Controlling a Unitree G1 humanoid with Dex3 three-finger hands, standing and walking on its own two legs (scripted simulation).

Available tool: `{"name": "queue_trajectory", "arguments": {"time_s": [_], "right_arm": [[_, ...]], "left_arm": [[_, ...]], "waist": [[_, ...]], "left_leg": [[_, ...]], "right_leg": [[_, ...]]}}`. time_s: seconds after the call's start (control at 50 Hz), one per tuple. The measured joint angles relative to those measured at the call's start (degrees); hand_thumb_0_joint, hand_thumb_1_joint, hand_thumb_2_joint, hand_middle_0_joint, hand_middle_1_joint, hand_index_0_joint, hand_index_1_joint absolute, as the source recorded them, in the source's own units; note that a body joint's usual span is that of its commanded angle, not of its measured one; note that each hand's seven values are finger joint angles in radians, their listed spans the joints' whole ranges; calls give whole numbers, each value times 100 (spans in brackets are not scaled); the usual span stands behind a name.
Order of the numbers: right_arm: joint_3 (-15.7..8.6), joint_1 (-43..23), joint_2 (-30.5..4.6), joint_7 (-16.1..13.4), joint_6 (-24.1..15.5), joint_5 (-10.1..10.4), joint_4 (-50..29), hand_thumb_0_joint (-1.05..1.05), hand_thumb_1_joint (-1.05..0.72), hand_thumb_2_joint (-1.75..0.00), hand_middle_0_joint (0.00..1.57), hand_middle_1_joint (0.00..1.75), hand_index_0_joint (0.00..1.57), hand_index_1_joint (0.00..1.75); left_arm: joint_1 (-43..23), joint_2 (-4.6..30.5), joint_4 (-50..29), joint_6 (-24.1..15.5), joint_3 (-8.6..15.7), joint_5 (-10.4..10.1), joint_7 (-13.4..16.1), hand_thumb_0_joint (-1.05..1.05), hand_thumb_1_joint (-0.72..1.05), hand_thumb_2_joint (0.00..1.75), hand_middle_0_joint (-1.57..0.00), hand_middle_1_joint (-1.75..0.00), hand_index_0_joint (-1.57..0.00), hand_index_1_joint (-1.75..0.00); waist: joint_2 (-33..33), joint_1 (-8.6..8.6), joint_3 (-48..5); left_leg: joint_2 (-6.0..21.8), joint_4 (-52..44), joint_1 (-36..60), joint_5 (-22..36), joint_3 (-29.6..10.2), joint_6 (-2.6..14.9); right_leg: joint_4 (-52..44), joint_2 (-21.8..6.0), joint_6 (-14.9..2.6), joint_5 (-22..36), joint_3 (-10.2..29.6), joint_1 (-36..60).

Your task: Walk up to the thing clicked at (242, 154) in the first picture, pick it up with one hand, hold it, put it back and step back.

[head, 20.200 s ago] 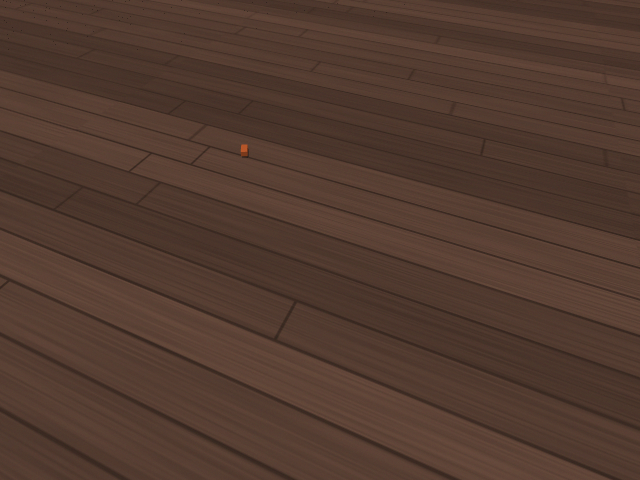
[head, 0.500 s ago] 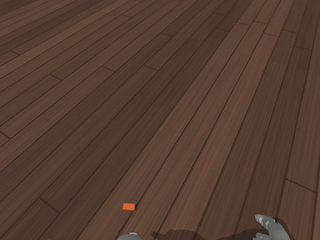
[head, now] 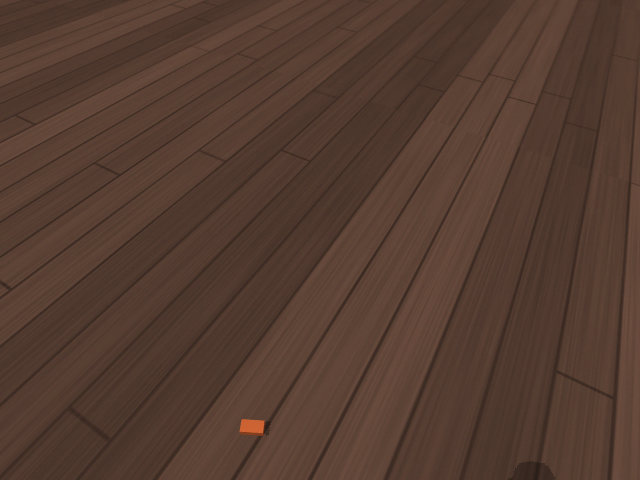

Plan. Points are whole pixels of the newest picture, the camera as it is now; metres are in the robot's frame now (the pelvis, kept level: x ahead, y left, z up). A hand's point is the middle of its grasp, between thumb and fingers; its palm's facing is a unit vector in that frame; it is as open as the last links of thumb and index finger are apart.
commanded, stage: walk up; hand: left
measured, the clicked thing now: (252, 427) +0.40 +0.17 -0.75
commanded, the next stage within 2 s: stand in 0.94 s
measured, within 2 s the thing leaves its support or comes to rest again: neither
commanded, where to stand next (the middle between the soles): +0.02 -0.01 m, yaw -1 degrees
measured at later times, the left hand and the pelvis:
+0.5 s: hand out of the picture +0.06 +0.25 -0.14, palm faces +0.02 -0.94 -0.33, open 7.4 cm; pelvis -0.02 -0.01 +0.01, yaw +0 degrees
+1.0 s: hand out of the picture +0.07 +0.25 -0.14, palm faces +0.01 -0.94 -0.33, open 7.4 cm; pelvis -0.01 +0.00 +0.01, yaw +0 degrees
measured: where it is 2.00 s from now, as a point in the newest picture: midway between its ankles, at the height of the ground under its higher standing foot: outside the picture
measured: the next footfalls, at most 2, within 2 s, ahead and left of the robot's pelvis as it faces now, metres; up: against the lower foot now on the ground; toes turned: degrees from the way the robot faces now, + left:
none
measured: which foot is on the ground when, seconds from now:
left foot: down 0.00-1.00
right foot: down 0.00-1.00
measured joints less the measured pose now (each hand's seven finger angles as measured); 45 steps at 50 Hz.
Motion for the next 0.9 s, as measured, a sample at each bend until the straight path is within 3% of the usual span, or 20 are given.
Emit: {"name": "queue_trajectory", "arguments": {"time_s": [0.34,0.9], "right_arm": [[57,-173,-84,52,-81,-62,529,1,-91,-89,20,30,20,30],[54,-76,-7,31,-94,-65,707,1,-91,-89,20,30,20,30]], "left_arm": [[-311,-67,522,-62,34,4,-70,0,90,90,-20,-30,-20,-30],[-203,-104,730,-43,63,3,-60,0,90,90,-20,-30,-20,-30]], "waist": [[53,13,-200],[36,13,-243]], "left_leg": [[75,-1002,341,657,-11,-56],[44,-1129,325,698,4,-22]], "right_leg": [[-996,52,-35,649,-26,339],[-1159,17,5,709,-14,340]]}}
